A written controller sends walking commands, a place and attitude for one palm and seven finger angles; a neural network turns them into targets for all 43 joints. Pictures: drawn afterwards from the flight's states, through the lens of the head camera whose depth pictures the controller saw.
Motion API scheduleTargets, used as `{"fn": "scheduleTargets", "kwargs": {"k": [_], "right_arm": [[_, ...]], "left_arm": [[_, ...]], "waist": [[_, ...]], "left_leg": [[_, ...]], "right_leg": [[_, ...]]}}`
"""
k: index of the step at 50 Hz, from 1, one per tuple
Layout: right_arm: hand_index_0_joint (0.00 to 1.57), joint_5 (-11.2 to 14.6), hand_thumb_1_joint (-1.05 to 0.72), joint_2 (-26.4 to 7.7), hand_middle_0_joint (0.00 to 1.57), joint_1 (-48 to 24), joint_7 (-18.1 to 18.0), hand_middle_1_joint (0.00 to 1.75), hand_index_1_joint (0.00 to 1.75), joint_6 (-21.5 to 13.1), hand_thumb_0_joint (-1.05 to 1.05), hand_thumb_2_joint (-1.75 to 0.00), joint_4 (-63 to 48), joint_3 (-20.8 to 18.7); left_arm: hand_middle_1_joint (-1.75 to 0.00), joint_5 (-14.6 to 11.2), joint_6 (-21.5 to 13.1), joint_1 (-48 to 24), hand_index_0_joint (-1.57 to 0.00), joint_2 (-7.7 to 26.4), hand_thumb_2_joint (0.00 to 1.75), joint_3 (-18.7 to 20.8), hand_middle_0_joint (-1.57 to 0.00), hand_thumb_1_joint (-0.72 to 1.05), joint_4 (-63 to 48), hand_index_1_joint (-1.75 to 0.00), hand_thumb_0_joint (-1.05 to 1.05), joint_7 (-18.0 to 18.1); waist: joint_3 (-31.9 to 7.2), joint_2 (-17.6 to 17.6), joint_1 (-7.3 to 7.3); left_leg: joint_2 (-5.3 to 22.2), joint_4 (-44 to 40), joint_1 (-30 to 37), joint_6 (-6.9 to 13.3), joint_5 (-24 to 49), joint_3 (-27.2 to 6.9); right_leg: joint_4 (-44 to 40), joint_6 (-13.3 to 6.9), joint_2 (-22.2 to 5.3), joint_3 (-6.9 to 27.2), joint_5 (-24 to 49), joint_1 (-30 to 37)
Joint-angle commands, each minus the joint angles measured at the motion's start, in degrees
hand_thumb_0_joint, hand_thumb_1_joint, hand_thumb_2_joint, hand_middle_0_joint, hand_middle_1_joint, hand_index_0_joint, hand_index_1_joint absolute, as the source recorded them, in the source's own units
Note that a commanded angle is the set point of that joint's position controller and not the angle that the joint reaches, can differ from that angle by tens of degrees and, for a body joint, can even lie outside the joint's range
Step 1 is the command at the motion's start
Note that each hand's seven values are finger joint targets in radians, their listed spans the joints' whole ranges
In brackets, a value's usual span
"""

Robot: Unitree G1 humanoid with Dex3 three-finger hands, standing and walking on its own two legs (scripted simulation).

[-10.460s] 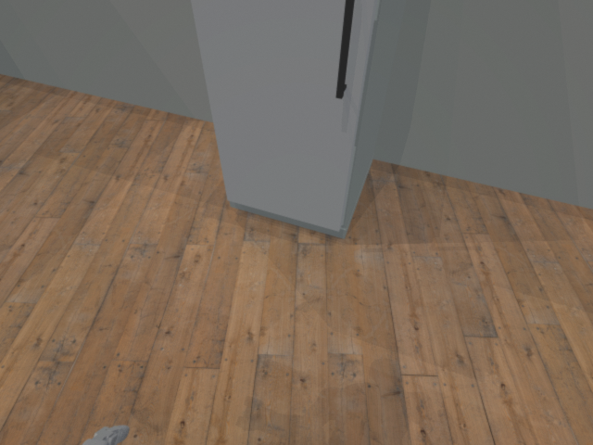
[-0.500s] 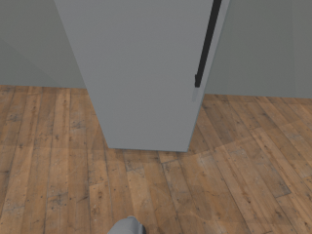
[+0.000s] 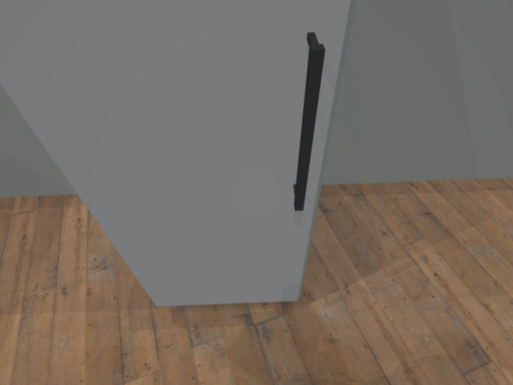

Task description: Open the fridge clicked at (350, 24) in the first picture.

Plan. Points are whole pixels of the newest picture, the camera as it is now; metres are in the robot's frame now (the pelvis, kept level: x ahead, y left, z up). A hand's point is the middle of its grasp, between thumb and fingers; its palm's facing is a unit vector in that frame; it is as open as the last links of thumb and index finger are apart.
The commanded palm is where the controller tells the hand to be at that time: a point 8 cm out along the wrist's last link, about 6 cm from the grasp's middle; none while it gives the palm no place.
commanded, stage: come to a stop and stand still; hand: right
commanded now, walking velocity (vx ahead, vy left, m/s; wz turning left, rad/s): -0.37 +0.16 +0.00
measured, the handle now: (304, 138) +0.49 -0.07 +0.13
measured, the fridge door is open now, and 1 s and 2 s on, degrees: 0 0 0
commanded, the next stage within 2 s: look again from close up in 1.64 s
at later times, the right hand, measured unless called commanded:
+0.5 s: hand out of the picture +0.06 -0.13 -0.15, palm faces +0.04 +0.96 -0.28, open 7.4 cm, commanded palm none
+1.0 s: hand out of the picture -0.04 -0.18 -0.16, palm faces +0.06 +0.98 -0.17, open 7.4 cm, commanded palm none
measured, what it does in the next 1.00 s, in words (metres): steps on the spot: left foot, then right foot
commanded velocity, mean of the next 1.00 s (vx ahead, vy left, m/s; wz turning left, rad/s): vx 0.00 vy -0.01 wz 0.00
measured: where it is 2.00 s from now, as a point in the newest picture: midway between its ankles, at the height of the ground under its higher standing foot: outside the picture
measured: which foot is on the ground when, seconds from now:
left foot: up 0.00-0.30, down 0.32-0.82, up 0.84-1.00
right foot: down 0.00-0.32, up 0.34-0.80, down 0.82-1.00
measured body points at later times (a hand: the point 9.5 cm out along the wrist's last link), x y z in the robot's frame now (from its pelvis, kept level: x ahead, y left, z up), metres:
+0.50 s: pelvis +0.00 +0.06 +0.00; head +0.02 +0.10 +0.45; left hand +0.05 +0.31 -0.17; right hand +0.06 -0.18 -0.13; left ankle +0.05 +0.16 -0.73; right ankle -0.04 -0.08 -0.65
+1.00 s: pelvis -0.04 +0.01 +0.02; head -0.04 -0.02 +0.47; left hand -0.08 +0.22 -0.13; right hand -0.04 -0.23 -0.15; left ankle -0.04 +0.14 -0.68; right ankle -0.09 -0.09 -0.73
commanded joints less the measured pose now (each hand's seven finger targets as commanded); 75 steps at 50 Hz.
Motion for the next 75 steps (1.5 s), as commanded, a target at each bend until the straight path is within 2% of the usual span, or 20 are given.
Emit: {"fn": "scheduleTargets", "kwargs": {"k": [1,8,14,15,16,17,18,20,33,38,39,41,44,50,56,60,63,65,70,75], "right_arm": [[0.20,0.0,-0.90,-1.8,0.20,1.5,-1.0,0.30,0.30,0.3,0.00,-0.90,-2.6,0.4],[0.20,-0.6,-0.90,-3.7,0.20,0.0,-0.9,0.30,0.30,3.3,0.00,-0.90,-6.4,-1.6],[0.20,-0.8,-0.90,-4.5,0.20,4.2,-0.6,0.30,0.30,2.4,0.00,-0.90,-7.1,-2.2],[0.20,-1.4,-0.90,-8.0,0.20,3.8,-0.8,0.30,0.30,1.6,0.00,-0.90,-7.4,-2.4],[0.20,-1.8,-0.90,-13.0,0.20,1.2,-1.2,0.30,0.30,1.0,0.00,-0.90,-8.4,-2.8],[0.20,-1.2,-0.90,-13.3,0.20,1.1,-1.1,0.30,0.30,1.2,0.00,-0.90,-9.3,-2.5],[0.20,-1.3,-0.90,-13.1,0.20,-1.7,-1.1,0.30,0.30,1.5,0.00,-0.90,-10.1,-2.2],[0.20,-1.2,-0.90,-12.5,0.20,-5.8,-1.4,0.30,0.30,1.5,0.00,-0.90,-10.7,-2.8],[0.20,-1.7,-0.90,-12.8,0.20,-2.9,-1.5,0.30,0.30,1.5,0.00,-0.90,-9.6,-3.2],[0.20,-1.1,-0.90,-11.5,0.20,-6.7,-1.2,0.30,0.30,2.2,0.00,-0.90,-8.2,-2.7],[0.20,-0.7,-0.90,-9.6,0.20,-6.6,-1.1,0.30,0.30,2.4,0.00,-0.90,-7.8,-2.2],[0.20,0.3,-0.90,-3.1,0.20,-5.9,-0.6,0.30,0.30,2.7,0.00,-0.90,-8.1,-0.9],[0.20,-1.4,-0.90,-4.2,0.20,-4.1,0.4,0.30,0.30,3.1,0.00,-0.90,-5.4,-1.5],[0.20,-0.9,-0.90,-3.7,0.20,-5.3,1.1,0.30,0.30,1.8,0.00,-0.90,-4.6,-1.0],[0.20,-0.1,-0.90,-1.7,0.20,-8.7,0.7,0.30,0.30,1.6,0.00,-0.90,-5.4,-0.1],[0.20,0.1,-0.90,-2.9,0.20,-1.6,0.1,0.30,0.30,0.5,0.00,-0.90,-2.4,-0.4],[0.20,0.1,-0.90,-8.4,0.20,1.9,-1.2,0.30,0.30,-0.4,0.00,-0.90,0.1,-0.5],[0.20,-0.1,-0.90,-6.8,0.20,-0.8,-1.5,0.30,0.30,-0.5,0.00,-0.90,-0.3,-0.4],[0.20,0.5,-0.90,-4.5,0.20,-6.3,-1.6,0.30,0.30,0.1,0.00,-0.90,-1.3,0.5],[0.20,0.2,-0.90,-3.5,0.20,-5.0,-1.3,0.30,0.30,0.7,0.00,-0.90,-1.0,0.8]], "left_arm": [[-0.30,-0.2,0.7,5.6,-0.20,8.4,0.90,0.4,-0.20,0.90,0.1,-0.30,0.00,2.3],[-0.30,-0.2,3.4,1.6,-0.20,12.3,0.90,3.8,-0.20,0.90,-1.7,-0.30,0.00,2.8],[-0.30,-0.2,4.6,-4.5,-0.20,11.4,0.90,4.5,-0.20,0.90,-3.9,-0.30,0.00,1.4],[-0.30,-0.7,4.9,-2.1,-0.20,8.3,0.90,4.1,-0.20,0.90,-3.9,-0.30,0.00,0.9],[-0.30,-1.1,5.2,-0.2,-0.20,3.7,0.90,3.2,-0.20,0.90,-5.0,-0.30,0.00,0.5],[-0.30,-1.2,6.3,-0.5,-0.20,5.1,0.90,3.3,-0.20,0.90,-5.1,-0.30,0.00,0.8],[-0.30,-1.0,6.9,0.2,-0.20,4.4,0.90,3.4,-0.20,0.90,-4.4,-0.30,0.00,0.3],[-0.30,-0.4,7.2,0.6,-0.20,6.6,0.90,3.6,-0.20,0.90,-3.3,-0.30,0.00,0.2],[-0.30,-0.6,6.1,3.6,-0.20,6.1,0.90,2.5,-0.20,0.90,-2.9,-0.30,0.00,-1.2],[-0.30,-0.9,4.4,16.6,-0.20,3.9,0.90,1.4,-0.20,0.90,1.5,-0.30,0.00,-0.4],[-0.30,-0.7,4.0,18.2,-0.20,4.8,0.90,1.3,-0.20,0.90,2.4,-0.30,0.00,0.0],[-0.30,0.2,3.3,13.2,-0.20,10.7,0.90,2.1,-0.20,0.90,0.0,-0.30,0.00,0.8],[-0.30,0.0,2.5,4.2,-0.20,8.9,0.90,0.9,-0.20,0.90,-1.3,-0.30,0.00,1.5],[-0.30,-0.1,1.2,14.1,-0.20,7.2,0.90,0.7,-0.20,0.90,2.9,-0.30,0.00,2.6],[-0.30,0.2,1.7,16.5,-0.20,7.6,0.90,1.3,-0.20,0.90,5.5,-0.30,0.00,3.2],[-0.30,-0.8,1.7,14.7,-0.20,6.1,0.90,1.4,-0.20,0.90,5.7,-0.30,0.00,2.8],[-0.30,-1.5,1.9,14.0,-0.20,0.9,0.90,0.3,-0.20,0.90,4.6,-0.30,0.00,2.1],[-0.30,-1.1,3.0,13.0,-0.20,1.2,0.90,0.3,-0.20,0.90,5.0,-0.30,0.00,2.3],[-0.30,-0.9,3.1,15.0,-0.20,0.5,0.90,0.0,-0.20,0.90,7.7,-0.30,0.00,2.1],[-0.30,-0.8,2.5,9.9,-0.20,2.4,0.90,-0.4,-0.20,0.90,6.8,-0.30,0.00,1.8]], "waist": [[-1.2,-12.2,2.60],[-3.9,-9.6,2.70],[-5.4,-10.4,-0.78],[-5.6,-0.3,-0.43],[-3.9,14.8,0.58],[-3.8,11.6,-0.62],[-1.9,5.3,0.93],[-0.3,9.8,1.37],[-2.2,8.8,-1.20],[-4.8,8.8,4.05],[-4.4,3.6,4.61],[4.0,-18.8,3.80],[8.3,-13.5,0.45],[5.8,-9.4,3.89],[0.7,-11.9,5.41],[-3.2,-8.9,1.97],[-5.0,5.3,1.37],[-3.0,9.5,1.70],[-0.8,1.2,4.14],[6.1,-6.9,2.25]], "left_leg": [[3.4,7.2,-9.5,-1.6,-2.9,-4.2],[1.3,9.7,-11.6,-1.3,1.4,-3.7],[1.8,-11.8,1.9,-1.1,20.8,-1.2],[6.8,-18.6,4.1,-0.4,31.6,-6.6],[18.7,-22.2,3.6,5.1,43.4,-21.5],[22.6,-24.6,-3.3,10.2,42.7,-21.7],[20.5,-26.1,-7.4,10.4,30.0,-18.0],[18.3,-27.5,-6.1,8.5,19.0,-20.6],[16.0,-32.1,1.2,7.5,3.0,-17.6],[9.9,-31.1,-6.3,2.0,-2.2,-11.4],[7.5,-27.0,-9.7,0.3,-3.6,-9.2],[-0.5,-7.1,-15.9,-2.5,3.5,-0.7],[-0.2,7.0,-12.1,-2.1,9.7,-5.3],[1.0,9.3,-22.1,-3.3,10.6,-4.3],[0.3,-4.1,-12.0,-1.9,5.5,-1.6],[1.2,-21.7,6.1,-0.9,25.9,-1.6],[17.5,-19.5,17.7,7.0,52.9,-12.7],[15.3,-21.5,11.9,9.1,51.9,-12.6],[9.5,-20.4,3.3,5.5,35.1,-7.1],[4.5,-22.3,1.5,1.4,24.6,-5.0]], "right_leg": [[-11.9,-8.2,-17.8,13.7,54.7,13.1],[-10.1,-8.9,-18.3,9.4,51.3,14.9],[-3.0,-2.5,-11.4,4.2,21.7,5.7],[4.4,0.9,-5.4,1.4,5.7,2.5],[14.8,3.1,2.4,0.6,-18.0,-5.3],[21.6,2.4,1.8,6.9,-21.9,-1.8],[26.0,2.1,2.0,8.3,-18.8,-1.2],[32.9,2.4,1.9,10.0,-13.3,-7.3],[9.9,3.8,1.9,5.0,-12.0,-1.9],[-10.6,2.0,4.7,0.7,-3.6,16.0],[-15.2,1.5,3.0,3.2,-3.7,19.2],[-30.5,-3.4,-14.5,25.8,-26.9,5.4],[-31.6,-3.3,-12.4,21.5,-20.9,-3.7],[-23.2,-5.5,-12.3,16.0,10.6,16.6],[-13.7,-6.7,-12.9,13.9,38.8,19.8],[-6.7,-1.6,-7.6,9.9,29.4,12.1],[-0.6,2.9,-0.6,4.4,-11.5,-2.0],[3.8,3.1,-1.7,5.3,-14.9,0.3],[-8.9,3.0,-2.4,5.2,4.2,9.6],[-13.3,1.9,-4.9,6.6,11.0,7.6]]}}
